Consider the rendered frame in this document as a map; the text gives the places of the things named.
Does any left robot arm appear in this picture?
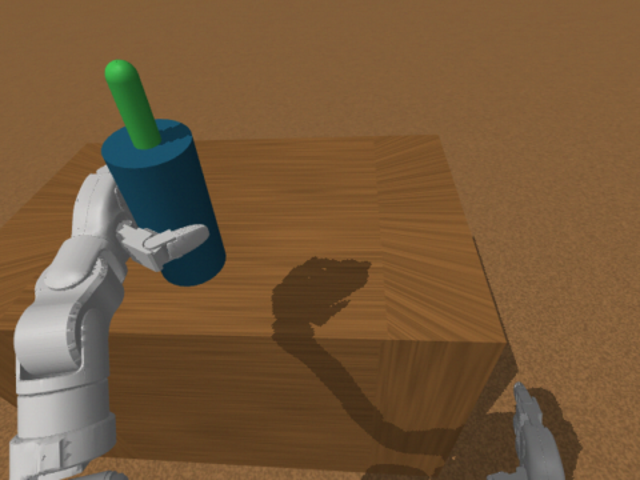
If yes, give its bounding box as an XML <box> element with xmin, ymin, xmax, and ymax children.
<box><xmin>9</xmin><ymin>235</ymin><xmax>129</xmax><ymax>480</ymax></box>

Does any right robot hand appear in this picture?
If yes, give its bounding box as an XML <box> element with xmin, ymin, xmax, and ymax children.
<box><xmin>487</xmin><ymin>382</ymin><xmax>565</xmax><ymax>480</ymax></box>

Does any left robot hand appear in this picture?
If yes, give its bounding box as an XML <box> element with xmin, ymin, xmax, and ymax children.
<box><xmin>71</xmin><ymin>165</ymin><xmax>209</xmax><ymax>272</ymax></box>

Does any bottle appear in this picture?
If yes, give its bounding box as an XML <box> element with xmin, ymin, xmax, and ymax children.
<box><xmin>101</xmin><ymin>59</ymin><xmax>226</xmax><ymax>287</ymax></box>

